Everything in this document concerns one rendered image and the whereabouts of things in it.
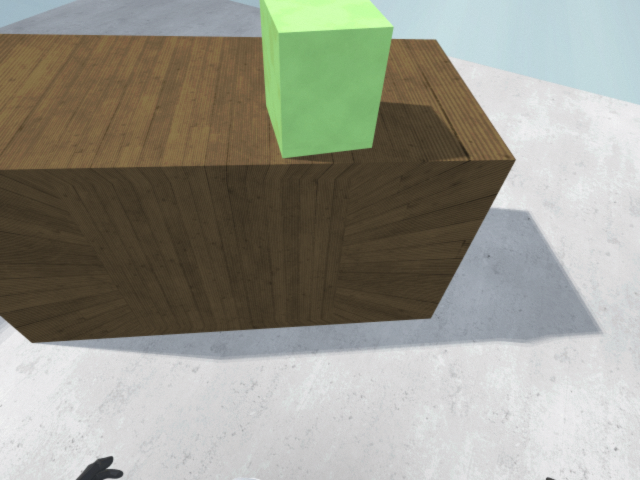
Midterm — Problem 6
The pedestal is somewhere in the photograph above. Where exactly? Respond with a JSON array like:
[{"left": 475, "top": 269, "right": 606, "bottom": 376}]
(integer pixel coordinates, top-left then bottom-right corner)
[{"left": 0, "top": 34, "right": 516, "bottom": 343}]

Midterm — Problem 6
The robot left hand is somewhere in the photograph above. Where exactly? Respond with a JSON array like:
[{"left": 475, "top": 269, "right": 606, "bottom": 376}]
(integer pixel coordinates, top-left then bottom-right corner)
[{"left": 76, "top": 456, "right": 123, "bottom": 480}]

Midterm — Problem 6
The carton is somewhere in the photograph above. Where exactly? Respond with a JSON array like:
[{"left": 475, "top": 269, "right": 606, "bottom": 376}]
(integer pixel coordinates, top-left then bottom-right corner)
[{"left": 260, "top": 0, "right": 394, "bottom": 158}]

